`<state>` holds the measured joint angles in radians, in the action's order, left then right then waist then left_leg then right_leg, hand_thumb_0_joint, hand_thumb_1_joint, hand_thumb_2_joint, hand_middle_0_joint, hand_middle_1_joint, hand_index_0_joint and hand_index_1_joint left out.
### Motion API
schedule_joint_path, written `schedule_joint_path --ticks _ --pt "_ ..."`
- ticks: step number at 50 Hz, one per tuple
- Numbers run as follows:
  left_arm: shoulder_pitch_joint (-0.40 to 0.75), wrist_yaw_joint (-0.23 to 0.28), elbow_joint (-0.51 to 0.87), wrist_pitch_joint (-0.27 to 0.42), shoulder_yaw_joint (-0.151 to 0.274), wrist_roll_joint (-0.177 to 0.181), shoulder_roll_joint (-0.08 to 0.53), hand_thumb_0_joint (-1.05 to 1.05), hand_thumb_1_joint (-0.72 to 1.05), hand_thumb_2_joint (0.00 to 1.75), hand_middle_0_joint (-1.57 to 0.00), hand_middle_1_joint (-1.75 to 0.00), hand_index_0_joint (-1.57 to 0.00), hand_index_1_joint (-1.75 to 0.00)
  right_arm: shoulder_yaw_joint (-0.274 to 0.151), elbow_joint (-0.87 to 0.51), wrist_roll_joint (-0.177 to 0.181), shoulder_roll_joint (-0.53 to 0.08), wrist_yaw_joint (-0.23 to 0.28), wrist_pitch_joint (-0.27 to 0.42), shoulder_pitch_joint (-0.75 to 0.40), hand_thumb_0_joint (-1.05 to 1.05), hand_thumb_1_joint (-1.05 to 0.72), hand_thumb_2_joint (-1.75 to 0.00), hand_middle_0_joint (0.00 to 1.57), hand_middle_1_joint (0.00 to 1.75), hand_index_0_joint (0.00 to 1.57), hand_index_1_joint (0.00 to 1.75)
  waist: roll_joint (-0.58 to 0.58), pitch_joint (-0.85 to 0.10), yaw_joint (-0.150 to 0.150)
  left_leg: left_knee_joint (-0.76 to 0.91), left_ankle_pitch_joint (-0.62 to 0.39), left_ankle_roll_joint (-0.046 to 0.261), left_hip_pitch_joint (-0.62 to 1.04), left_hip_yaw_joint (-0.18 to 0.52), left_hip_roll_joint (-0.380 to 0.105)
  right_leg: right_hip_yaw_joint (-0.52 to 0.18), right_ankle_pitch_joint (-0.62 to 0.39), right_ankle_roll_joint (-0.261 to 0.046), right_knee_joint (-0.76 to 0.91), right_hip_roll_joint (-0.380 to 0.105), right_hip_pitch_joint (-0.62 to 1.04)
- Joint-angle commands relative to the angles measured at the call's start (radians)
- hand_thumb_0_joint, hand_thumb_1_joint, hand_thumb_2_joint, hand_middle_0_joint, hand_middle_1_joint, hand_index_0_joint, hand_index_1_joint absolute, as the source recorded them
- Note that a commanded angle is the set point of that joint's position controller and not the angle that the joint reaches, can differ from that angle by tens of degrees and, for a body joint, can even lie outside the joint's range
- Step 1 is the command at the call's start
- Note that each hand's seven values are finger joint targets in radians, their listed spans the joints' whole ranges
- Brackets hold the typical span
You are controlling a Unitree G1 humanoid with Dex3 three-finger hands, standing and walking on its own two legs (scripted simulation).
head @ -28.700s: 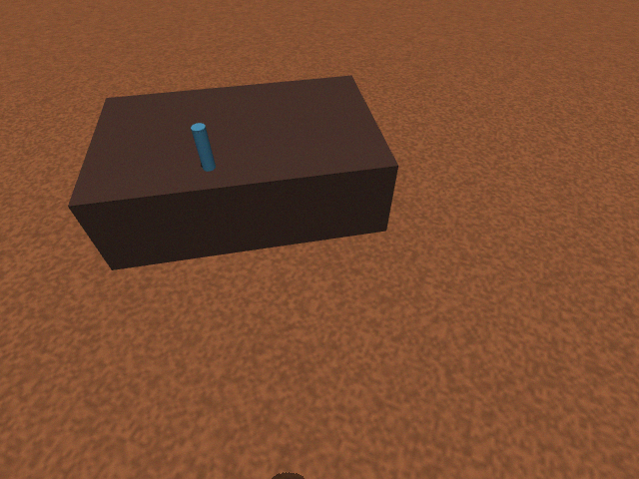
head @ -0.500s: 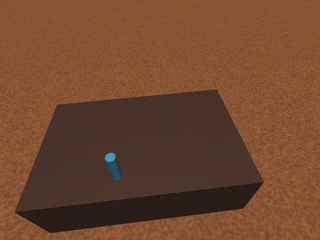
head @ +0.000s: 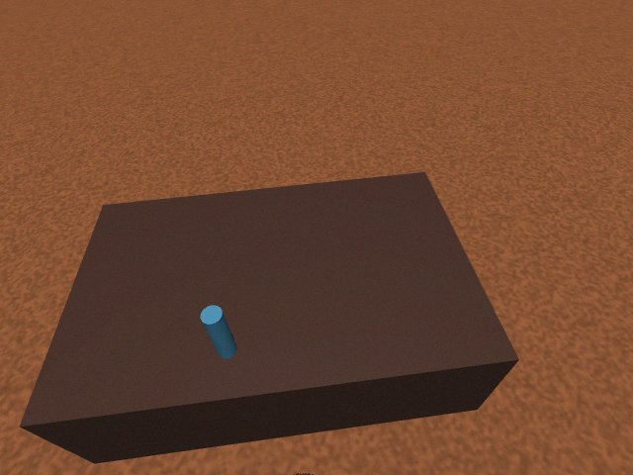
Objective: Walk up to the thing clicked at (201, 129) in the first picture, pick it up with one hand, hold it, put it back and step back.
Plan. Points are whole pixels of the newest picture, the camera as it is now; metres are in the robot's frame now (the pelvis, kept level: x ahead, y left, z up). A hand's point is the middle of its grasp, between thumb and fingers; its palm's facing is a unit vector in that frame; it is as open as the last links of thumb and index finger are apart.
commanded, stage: home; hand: left
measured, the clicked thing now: (219, 333) +0.49 +0.24 -0.33
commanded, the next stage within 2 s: stand in 0.34 s
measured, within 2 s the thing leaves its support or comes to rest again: neither
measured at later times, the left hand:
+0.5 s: hand out of the picture +0.09 +0.26 -0.15, palm faces -0.03 -0.93 -0.37, open 17.2 cm
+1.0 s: hand out of the picture +0.07 +0.25 -0.15, palm faces -0.02 -0.93 -0.36, open 7.9 cm
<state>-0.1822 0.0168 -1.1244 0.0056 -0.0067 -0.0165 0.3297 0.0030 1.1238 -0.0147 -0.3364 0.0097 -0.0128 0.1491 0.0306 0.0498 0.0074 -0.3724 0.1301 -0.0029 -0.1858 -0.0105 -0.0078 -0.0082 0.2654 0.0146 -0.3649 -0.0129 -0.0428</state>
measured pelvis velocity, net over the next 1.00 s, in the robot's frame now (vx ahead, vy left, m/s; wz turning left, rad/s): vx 0.01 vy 0.00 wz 0.00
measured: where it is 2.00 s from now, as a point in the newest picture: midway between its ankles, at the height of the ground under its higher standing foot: outside the picture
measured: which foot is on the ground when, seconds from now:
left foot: down 0.00-1.00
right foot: down 0.00-1.00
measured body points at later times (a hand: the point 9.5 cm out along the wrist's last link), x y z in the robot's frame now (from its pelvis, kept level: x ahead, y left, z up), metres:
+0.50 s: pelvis +0.02 +0.00 +0.00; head +0.02 +0.00 +0.45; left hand +0.09 +0.30 -0.13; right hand +0.09 -0.30 -0.14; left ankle +0.05 +0.12 -0.74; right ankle -0.04 -0.13 -0.74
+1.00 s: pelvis +0.01 +0.00 +0.00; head +0.02 -0.01 +0.45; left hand +0.08 +0.30 -0.13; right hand +0.08 -0.30 -0.14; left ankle +0.05 +0.12 -0.74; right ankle -0.04 -0.13 -0.74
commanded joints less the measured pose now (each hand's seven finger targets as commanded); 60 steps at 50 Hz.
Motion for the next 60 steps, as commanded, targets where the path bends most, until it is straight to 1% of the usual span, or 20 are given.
schedule_joint_path --ticks 1,2,4,8,13,15,16,22,24,25,30,32,33,37,39,40,43,55,59,60 --pt "0.029 0.016 0.045 0.015 0.043 0.002 0.221 0.00 -0.56 0.05 -0.05 -0.05 -0.05 -0.05 -0.033 -0.052 0.004 -0.198 0.011 0.023 -0.040 0.00 -0.90 -0.90 0.20 0.30 0.20 0.30 -0.034 -0.018 -0.003 0.055 -0.056 0.019 0.089 0.117 -0.102 -0.083 -0.130 -0.026 0.092 -0.105 -0.105" --pt "0.028 0.016 0.046 0.016 0.041 0.001 0.216 0.00 -0.55 0.05 -0.05 -0.05 -0.05 -0.05 -0.033 -0.055 0.003 -0.200 0.012 0.024 -0.052 0.00 -0.90 -0.90 0.20 0.30 0.20 0.30 -0.039 -0.028 -0.004 0.043 -0.107 0.020 0.101 0.113 -0.103 -0.078 -0.178 -0.023 0.092 -0.107 -0.104" --pt "0.037 0.016 0.046 0.016 0.044 0.004 0.220 0.00 -0.55 0.06 -0.05 -0.05 -0.05 -0.05 -0.032 -0.049 0.004 -0.198 0.012 0.024 -0.040 0.00 -0.90 -0.90 0.20 0.30 0.20 0.30 -0.037 -0.030 -0.001 0.052 -0.118 0.018 0.098 0.112 -0.105 -0.081 -0.183 -0.023 0.088 -0.108 -0.086" --pt "0.045 0.017 0.050 0.017 0.045 0.004 0.218 0.00 -0.54 0.06 -0.05 -0.05 -0.05 -0.05 -0.033 -0.050 0.005 -0.201 0.013 0.027 -0.055 0.00 -0.90 -0.90 0.20 0.30 0.20 0.30 -0.039 -0.060 -0.006 0.035 -0.226 0.019 0.113 0.105 -0.109 -0.072 -0.273 -0.015 0.079 -0.111 -0.053" --pt "0.067 0.018 0.055 0.016 0.048 0.003 0.223 0.00 -0.54 0.06 -0.05 -0.05 -0.05 -0.05 -0.033 -0.048 0.005 -0.205 0.013 0.027 -0.064 0.00 -0.90 -0.90 0.20 0.30 0.20 0.30 -0.038 -0.077 -0.003 0.031 -0.233 0.019 0.122 0.101 -0.112 -0.069 -0.291 -0.013 0.087 -0.114 -0.037" --pt "0.067 0.017 0.056 0.014 0.049 0.002 0.225 0.00 -0.53 0.07 -0.05 -0.06 -0.05 -0.06 -0.033 -0.049 0.004 -0.207 0.015 0.027 -0.069 0.00 -0.90 -0.90 0.20 0.30 0.20 0.30 -0.029 -0.084 -0.004 0.033 -0.216 0.021 0.127 0.100 -0.113 -0.069 -0.272 -0.017 0.091 -0.114 -0.034" --pt "0.071 0.015 0.051 0.012 0.047 0.002 0.219 0.00 -0.52 0.07 -0.05 -0.06 -0.05 -0.06 -0.030 -0.044 0.005 -0.205 0.014 0.027 -0.070 0.00 -0.90 -0.90 0.20 0.30 0.20 0.30 -0.019 -0.060 -0.001 0.055 -0.178 0.012 0.112 0.104 -0.109 -0.067 -0.225 -0.016 0.097 -0.108 -0.051" --pt "0.074 0.013 0.056 0.013 0.050 0.002 0.226 0.00 -0.53 0.07 -0.05 -0.06 -0.05 -0.06 -0.033 -0.045 0.005 -0.212 0.015 0.032 -0.076 0.00 -0.90 -0.90 0.20 0.30 0.20 0.30 -0.025 -0.083 -0.003 0.040 -0.251 0.017 0.139 0.096 -0.117 -0.066 -0.282 -0.018 0.091 -0.114 -0.036" --pt "0.078 0.012 0.050 0.010 0.048 0.000 0.217 0.00 -0.37 0.23 -0.20 -0.22 -0.20 -0.22 -0.034 -0.040 0.006 -0.216 0.014 0.030 -0.081 0.00 -0.90 -0.90 0.20 0.30 0.20 0.30 -0.015 -0.051 -0.003 0.064 -0.145 0.012 0.113 0.105 -0.113 -0.066 -0.184 -0.019 0.104 -0.108 -0.052" --pt "0.077 0.012 0.052 0.010 0.050 -0.001 0.225 0.00 -0.29 0.31 -0.20 -0.30 -0.20 -0.30 -0.036 -0.042 0.006 -0.216 0.014 0.030 -0.085 0.00 -0.90 -0.90 0.20 0.30 0.20 0.30 -0.021 -0.056 -0.002 0.064 -0.146 0.015 0.118 0.108 -0.114 -0.067 -0.190 -0.021 0.107 -0.110 -0.051" --pt "0.080 0.010 0.050 0.012 0.051 0.000 0.220 0.00 0.11 0.71 -0.20 -0.30 -0.20 -0.30 -0.039 -0.041 0.005 -0.219 0.010 0.031 -0.087 0.00 -0.90 -0.90 0.20 0.30 0.20 0.30 -0.025 -0.036 0.002 0.073 -0.112 0.016 0.109 0.108 -0.112 -0.067 -0.152 -0.023 0.117 -0.110 -0.071" --pt "0.074 0.009 0.053 0.015 0.050 0.002 0.221 0.00 0.27 0.87 -0.20 -0.30 -0.20 -0.30 -0.040 -0.042 0.004 -0.219 0.009 0.033 -0.097 0.00 -0.90 -0.90 0.20 0.30 0.20 0.30 -0.032 -0.057 -0.005 0.059 -0.168 0.021 0.128 0.107 -0.116 -0.066 -0.196 -0.025 0.111 -0.115 -0.062" --pt "0.070 0.009 0.052 0.016 0.051 0.001 0.221 0.00 0.35 0.90 -0.20 -0.30 -0.20 -0.30 -0.040 -0.042 0.006 -0.217 0.008 0.032 -0.083 0.00 -0.90 -0.90 0.20 0.30 0.20 0.30 -0.034 -0.055 0.003 0.066 -0.131 0.018 0.118 0.108 -0.112 -0.066 -0.168 -0.022 0.118 -0.111 -0.063" --pt "0.076 0.007 0.055 0.016 0.053 0.002 0.227 0.00 0.67 0.90 -0.20 -0.30 -0.20 -0.30 -0.039 -0.040 0.006 -0.217 0.008 0.032 -0.082 0.00 -0.90 -0.90 0.20 0.30 0.20 0.30 -0.029 -0.052 0.003 0.077 -0.106 0.017 0.113 0.111 -0.113 -0.070 -0.154 -0.026 0.115 -0.111 -0.061" --pt "0.070 0.008 0.057 0.016 0.054 0.002 0.228 0.00 0.83 0.90 -0.20 -0.30 -0.20 -0.30 -0.040 -0.041 0.005 -0.217 0.008 0.034 -0.085 0.00 -0.90 -0.90 0.20 0.30 0.20 0.30 -0.028 -0.075 -0.001 0.061 -0.169 0.021 0.128 0.108 -0.117 -0.071 -0.200 -0.027 0.108 -0.116 -0.047" --pt "0.060 0.007 0.057 0.017 0.051 0.002 0.223 0.00 0.90 0.90 -0.20 -0.30 -0.20 -0.30 -0.039 -0.043 0.005 -0.220 0.007 0.034 -0.091 0.00 -0.90 -0.90 0.20 0.30 0.20 0.30 -0.024 -0.065 -0.005 0.060 -0.159 0.021 0.125 0.105 -0.113 -0.067 -0.197 -0.023 0.115 -0.113 -0.057" --pt "0.072 0.006 0.058 0.016 0.050 0.002 0.226 0.00 0.90 0.90 -0.20 -0.30 -0.20 -0.30 -0.038 -0.040 0.004 -0.217 0.007 0.034 -0.082 0.00 -0.90 -0.90 0.20 0.30 0.20 0.30 -0.038 -0.050 0.004 0.063 -0.136 0.018 0.125 0.104 -0.113 -0.073 -0.173 -0.026 0.121 -0.116 -0.074" --pt "0.056 0.003 0.059 0.016 0.052 0.001 0.222 0.00 0.90 0.90 -0.20 -0.30 -0.20 -0.30 -0.041 -0.040 0.005 -0.220 0.004 0.032 -0.083 0.00 -0.90 -0.90 0.20 0.30 0.20 0.30 -0.031 -0.026 0.000 0.080 -0.051 0.022 0.094 0.117 -0.110 -0.071 -0.105 -0.029 0.128 -0.112 -0.080" --pt "0.054 0.004 0.067 0.021 0.055 0.003 0.230 0.00 0.90 0.90 -0.20 -0.30 -0.20 -0.30 -0.040 -0.048 0.004 -0.219 0.003 0.036 -0.080 0.00 -0.90 -0.90 0.20 0.30 0.20 0.30 -0.033 -0.062 0.000 0.052 -0.165 0.026 0.124 0.109 -0.114 -0.072 -0.205 -0.025 0.118 -0.118 -0.059" --pt "0.062 0.004 0.067 0.021 0.055 0.003 0.231 0.00 0.90 0.90 -0.20 -0.30 -0.20 -0.30 -0.039 -0.043 0.005 -0.215 0.003 0.037 -0.070 0.00 -0.90 -0.90 0.20 0.30 0.20 0.30 -0.043 -0.056 0.004 0.060 -0.169 0.022 0.114 0.111 -0.114 -0.072 -0.199 -0.024 0.116 -0.118 -0.059"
